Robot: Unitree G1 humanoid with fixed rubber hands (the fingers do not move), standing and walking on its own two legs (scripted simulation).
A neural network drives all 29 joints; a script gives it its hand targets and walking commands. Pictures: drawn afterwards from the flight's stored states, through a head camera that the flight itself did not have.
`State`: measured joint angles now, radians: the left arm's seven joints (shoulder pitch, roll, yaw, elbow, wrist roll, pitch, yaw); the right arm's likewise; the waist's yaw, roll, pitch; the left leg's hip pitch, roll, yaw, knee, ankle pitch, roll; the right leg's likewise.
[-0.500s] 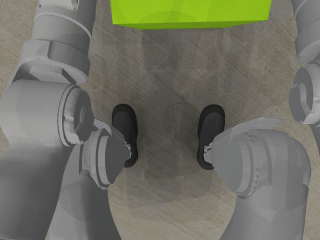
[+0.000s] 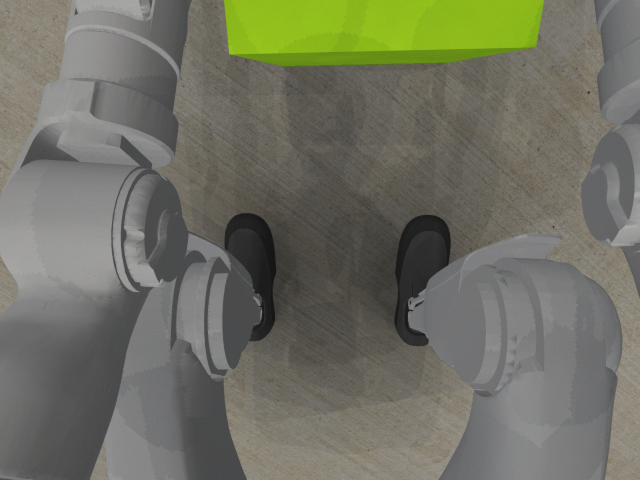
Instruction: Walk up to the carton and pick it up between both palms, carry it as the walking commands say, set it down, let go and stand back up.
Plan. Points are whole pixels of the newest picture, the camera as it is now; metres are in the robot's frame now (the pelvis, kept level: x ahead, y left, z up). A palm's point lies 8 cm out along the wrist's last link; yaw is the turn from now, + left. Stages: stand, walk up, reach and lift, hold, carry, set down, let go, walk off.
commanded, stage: reach and lift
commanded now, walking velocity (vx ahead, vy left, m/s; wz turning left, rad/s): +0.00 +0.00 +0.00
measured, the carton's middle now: out of the picture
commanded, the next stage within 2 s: none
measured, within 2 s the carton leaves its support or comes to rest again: leaves its support in 0.28 s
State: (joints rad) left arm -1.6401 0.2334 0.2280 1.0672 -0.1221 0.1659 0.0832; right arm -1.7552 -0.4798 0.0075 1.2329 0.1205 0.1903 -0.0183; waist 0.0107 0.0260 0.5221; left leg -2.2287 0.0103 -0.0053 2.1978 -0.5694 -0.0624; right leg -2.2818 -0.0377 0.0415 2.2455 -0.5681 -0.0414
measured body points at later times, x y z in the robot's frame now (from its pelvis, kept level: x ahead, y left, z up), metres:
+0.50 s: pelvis -0.01 +0.00 +0.00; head +0.37 -0.04 +0.24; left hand +0.59 +0.10 -0.13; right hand +0.60 -0.19 -0.14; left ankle +0.12 +0.14 -0.33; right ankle +0.11 -0.12 -0.33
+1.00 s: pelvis -0.01 +0.00 +0.02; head +0.34 -0.05 +0.28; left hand +0.59 +0.10 -0.08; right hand +0.59 -0.20 -0.09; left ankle +0.12 +0.14 -0.33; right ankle +0.11 -0.12 -0.33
